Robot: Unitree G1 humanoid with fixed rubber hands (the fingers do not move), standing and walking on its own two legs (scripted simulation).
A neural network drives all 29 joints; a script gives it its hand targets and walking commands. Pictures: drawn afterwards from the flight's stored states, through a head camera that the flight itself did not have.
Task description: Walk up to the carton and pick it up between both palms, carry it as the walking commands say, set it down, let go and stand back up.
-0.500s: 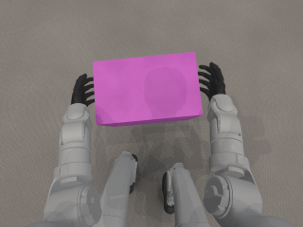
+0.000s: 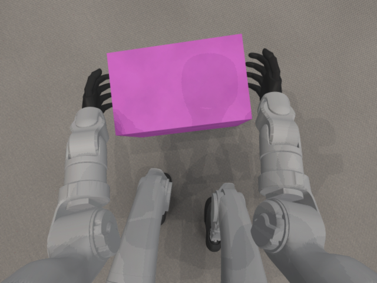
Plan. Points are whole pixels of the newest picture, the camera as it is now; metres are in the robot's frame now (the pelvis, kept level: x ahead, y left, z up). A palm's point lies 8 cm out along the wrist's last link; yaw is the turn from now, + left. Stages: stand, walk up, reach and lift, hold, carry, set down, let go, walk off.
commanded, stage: set down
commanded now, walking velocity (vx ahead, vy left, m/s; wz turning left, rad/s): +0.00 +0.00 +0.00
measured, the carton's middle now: (182, 95) +0.48 +0.06 -0.18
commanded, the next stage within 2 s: none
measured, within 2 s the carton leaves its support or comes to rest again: neither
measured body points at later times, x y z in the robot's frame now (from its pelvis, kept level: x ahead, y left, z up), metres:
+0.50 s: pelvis -0.02 +0.00 -0.07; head +0.28 +0.03 +0.27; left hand +0.45 +0.24 -0.19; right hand +0.51 -0.11 -0.16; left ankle +0.13 +0.11 -0.54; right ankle +0.06 -0.11 -0.54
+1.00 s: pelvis -0.03 +0.00 -0.12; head +0.31 +0.03 +0.17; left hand +0.46 +0.25 -0.28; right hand +0.53 -0.11 -0.24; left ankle +0.13 +0.11 -0.54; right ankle +0.06 -0.11 -0.54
